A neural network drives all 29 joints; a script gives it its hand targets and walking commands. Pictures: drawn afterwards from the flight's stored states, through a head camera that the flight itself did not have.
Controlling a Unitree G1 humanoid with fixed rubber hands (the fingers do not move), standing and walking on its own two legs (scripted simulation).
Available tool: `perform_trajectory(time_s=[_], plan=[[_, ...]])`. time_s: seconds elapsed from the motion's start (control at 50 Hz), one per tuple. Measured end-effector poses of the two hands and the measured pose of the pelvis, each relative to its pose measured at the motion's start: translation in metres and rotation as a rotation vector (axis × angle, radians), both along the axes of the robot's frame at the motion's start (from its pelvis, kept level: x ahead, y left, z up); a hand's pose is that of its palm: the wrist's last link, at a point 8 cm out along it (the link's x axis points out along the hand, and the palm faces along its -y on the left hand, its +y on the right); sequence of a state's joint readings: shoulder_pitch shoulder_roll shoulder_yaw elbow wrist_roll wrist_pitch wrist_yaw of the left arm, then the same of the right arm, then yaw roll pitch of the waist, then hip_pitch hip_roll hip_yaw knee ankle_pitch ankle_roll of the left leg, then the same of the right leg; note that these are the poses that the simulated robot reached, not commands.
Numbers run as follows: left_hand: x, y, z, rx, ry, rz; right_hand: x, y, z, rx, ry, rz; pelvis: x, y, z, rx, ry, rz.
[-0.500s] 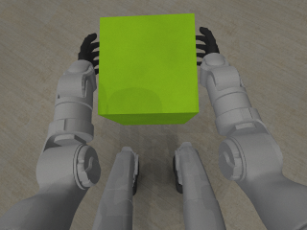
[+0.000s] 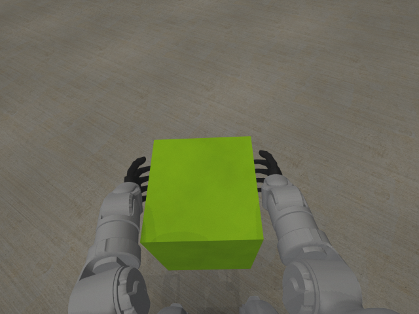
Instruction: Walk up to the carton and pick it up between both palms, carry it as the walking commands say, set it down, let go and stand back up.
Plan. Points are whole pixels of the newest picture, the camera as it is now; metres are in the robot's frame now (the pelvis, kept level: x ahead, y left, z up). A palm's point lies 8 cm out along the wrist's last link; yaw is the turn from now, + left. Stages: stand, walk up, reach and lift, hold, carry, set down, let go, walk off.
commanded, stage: reach and lift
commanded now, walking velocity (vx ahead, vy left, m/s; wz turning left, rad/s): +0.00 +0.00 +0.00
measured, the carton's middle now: (205, 209) +0.35 +0.04 -0.05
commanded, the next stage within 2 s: none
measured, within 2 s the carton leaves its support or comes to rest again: neither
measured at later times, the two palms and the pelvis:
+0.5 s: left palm (123, 186) +0.33 +0.18 +0.08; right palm (282, 179) +0.35 -0.11 +0.07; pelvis +0.03 +0.00 +0.03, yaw -1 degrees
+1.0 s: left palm (120, 192) +0.31 +0.18 +0.09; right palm (284, 180) +0.34 -0.11 +0.08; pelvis +0.01 +0.00 +0.03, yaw -1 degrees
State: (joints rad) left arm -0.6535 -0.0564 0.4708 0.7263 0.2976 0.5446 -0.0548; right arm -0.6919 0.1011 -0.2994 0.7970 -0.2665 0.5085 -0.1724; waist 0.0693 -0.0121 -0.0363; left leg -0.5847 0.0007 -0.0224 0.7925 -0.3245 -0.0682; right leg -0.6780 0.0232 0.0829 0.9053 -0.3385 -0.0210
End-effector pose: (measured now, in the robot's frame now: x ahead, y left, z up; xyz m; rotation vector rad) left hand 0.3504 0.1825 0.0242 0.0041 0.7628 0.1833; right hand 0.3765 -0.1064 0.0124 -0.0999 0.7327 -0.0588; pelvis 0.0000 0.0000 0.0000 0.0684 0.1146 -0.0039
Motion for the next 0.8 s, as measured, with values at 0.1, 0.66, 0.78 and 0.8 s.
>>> perform_trajectory(time_s=[0.1, 0.66, 0.78, 0.8], plan=[[-0.002, -0.001, 0.007, -0.015, -0.007, -0.003, -0.005, -0.001, 0.009, 0.029, -0.004, -0.04, 0.012, 0.001, 0.009, -0.005, -0.031, -0.004], [-0.039, -0.005, 0.073, -0.005, -0.051, -0.016, -0.046, -0.006, 0.074, 0.016, -0.05, -0.034, 0.017, 0.002, 0.029, -0.014, -0.256, -0.02], [-0.047, -0.005, 0.074, 0.006, -0.051, -0.017, -0.052, -0.005, 0.074, 0.006, -0.042, -0.019, 0.01, 0.001, 0.029, -0.013, -0.266, -0.021], [-0.048, -0.005, 0.073, 0.01, -0.048, -0.017, -0.052, -0.005, 0.073, 0.005, -0.035, -0.017, 0.009, 0.001, 0.029, -0.013, -0.268, -0.021]])
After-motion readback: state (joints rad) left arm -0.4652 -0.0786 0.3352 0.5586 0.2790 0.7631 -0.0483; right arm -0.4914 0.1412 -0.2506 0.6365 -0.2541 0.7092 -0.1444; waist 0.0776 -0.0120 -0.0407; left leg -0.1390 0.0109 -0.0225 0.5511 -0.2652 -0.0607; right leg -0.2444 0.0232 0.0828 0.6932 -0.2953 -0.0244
